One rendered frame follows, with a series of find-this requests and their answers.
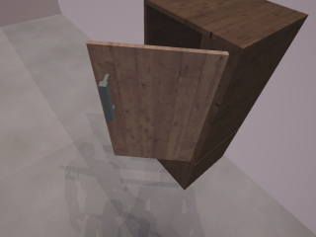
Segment handle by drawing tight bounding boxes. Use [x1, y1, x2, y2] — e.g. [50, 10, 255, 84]
[98, 74, 116, 121]

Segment cupboard door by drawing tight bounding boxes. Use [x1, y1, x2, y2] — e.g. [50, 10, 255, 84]
[86, 40, 229, 162]

